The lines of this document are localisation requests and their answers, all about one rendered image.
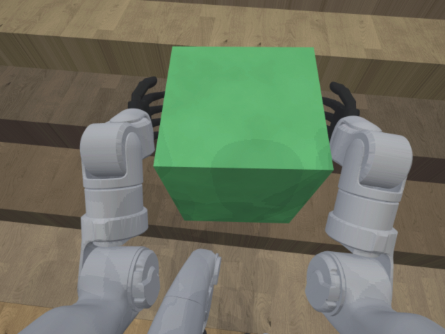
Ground robot left hand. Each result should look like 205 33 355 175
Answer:
128 77 165 140

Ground left robot forearm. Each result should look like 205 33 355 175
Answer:
77 109 155 297

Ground robot right hand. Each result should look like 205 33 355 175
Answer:
322 82 359 142

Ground left robot thigh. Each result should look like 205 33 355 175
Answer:
147 248 221 334

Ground right robot upper arm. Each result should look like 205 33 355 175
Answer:
305 251 445 334

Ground carton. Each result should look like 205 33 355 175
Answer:
153 47 334 223

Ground left robot upper arm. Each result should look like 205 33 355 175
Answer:
18 246 160 334

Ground right robot forearm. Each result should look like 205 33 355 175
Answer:
325 116 413 301

